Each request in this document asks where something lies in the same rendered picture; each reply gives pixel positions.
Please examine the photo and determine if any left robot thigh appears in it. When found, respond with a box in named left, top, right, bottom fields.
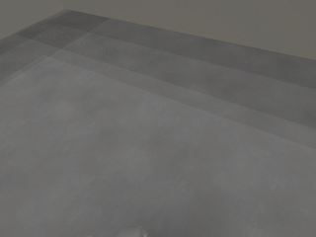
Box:
left=117, top=225, right=148, bottom=237

